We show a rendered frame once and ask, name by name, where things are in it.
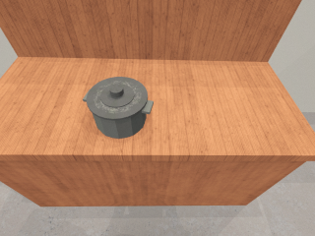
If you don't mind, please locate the knob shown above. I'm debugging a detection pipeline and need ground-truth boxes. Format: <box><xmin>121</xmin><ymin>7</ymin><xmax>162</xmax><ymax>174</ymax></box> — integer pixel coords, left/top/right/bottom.
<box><xmin>109</xmin><ymin>84</ymin><xmax>124</xmax><ymax>97</ymax></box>

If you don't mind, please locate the table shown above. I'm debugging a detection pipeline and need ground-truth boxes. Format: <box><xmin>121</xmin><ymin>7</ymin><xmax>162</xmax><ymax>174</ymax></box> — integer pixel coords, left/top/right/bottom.
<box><xmin>0</xmin><ymin>0</ymin><xmax>315</xmax><ymax>207</ymax></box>

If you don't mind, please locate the pot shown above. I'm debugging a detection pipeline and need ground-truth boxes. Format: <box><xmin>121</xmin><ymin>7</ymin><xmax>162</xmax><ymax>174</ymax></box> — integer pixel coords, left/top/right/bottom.
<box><xmin>83</xmin><ymin>90</ymin><xmax>154</xmax><ymax>139</ymax></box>

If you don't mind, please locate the lid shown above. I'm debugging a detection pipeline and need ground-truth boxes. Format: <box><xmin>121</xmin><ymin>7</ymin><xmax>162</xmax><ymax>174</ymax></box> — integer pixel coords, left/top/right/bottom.
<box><xmin>86</xmin><ymin>77</ymin><xmax>148</xmax><ymax>121</ymax></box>

